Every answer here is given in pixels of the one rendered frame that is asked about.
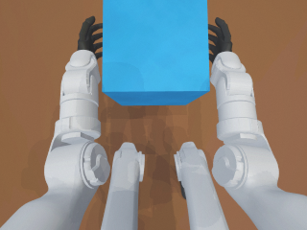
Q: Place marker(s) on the left robot hand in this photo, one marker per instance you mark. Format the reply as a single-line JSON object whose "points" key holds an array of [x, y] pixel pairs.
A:
{"points": [[87, 38]]}

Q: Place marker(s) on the right robot shin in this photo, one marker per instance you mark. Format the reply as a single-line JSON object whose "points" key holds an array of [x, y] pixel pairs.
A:
{"points": [[191, 145]]}

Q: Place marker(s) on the right robot hand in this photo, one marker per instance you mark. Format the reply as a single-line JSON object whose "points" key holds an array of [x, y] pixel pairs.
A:
{"points": [[222, 40]]}

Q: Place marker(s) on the left robot forearm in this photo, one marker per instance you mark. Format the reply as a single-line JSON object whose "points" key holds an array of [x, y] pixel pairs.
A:
{"points": [[79, 101]]}

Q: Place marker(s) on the right robot forearm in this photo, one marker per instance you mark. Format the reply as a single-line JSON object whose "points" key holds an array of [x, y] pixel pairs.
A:
{"points": [[236, 103]]}

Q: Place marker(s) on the right robot upper arm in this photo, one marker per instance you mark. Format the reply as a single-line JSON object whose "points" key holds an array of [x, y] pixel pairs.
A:
{"points": [[250, 175]]}

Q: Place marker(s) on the carton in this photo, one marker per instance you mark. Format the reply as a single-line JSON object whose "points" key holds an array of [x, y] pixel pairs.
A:
{"points": [[155, 52]]}

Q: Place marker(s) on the left robot upper arm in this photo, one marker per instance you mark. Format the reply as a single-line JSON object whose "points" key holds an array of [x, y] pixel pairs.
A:
{"points": [[73, 174]]}

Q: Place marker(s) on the robot right foot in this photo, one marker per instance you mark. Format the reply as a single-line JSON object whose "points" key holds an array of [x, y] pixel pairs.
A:
{"points": [[182, 190]]}

